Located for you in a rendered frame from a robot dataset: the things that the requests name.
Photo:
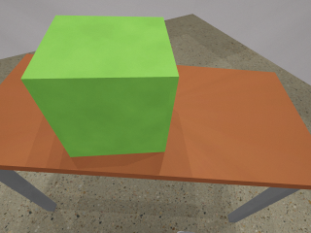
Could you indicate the carton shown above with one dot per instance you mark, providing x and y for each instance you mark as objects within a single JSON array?
[{"x": 106, "y": 85}]

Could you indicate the table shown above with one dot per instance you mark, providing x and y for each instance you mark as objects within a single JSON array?
[{"x": 228, "y": 126}]

